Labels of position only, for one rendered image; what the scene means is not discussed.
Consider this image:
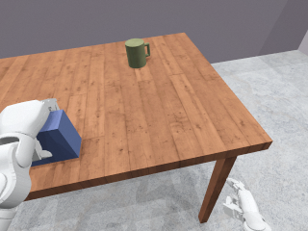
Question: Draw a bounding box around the robot left forearm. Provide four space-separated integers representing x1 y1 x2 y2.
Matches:
0 132 36 231

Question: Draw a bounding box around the table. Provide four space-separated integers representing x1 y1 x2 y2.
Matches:
0 32 273 224

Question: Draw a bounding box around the sponge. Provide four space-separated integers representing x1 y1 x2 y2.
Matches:
31 109 82 167

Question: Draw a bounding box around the right robot hand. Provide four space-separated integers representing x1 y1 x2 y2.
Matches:
223 177 260 221

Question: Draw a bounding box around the robot right forearm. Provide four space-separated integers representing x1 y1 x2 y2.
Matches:
242 212 271 231

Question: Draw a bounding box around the left robot hand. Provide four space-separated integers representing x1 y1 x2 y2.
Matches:
0 98 60 162

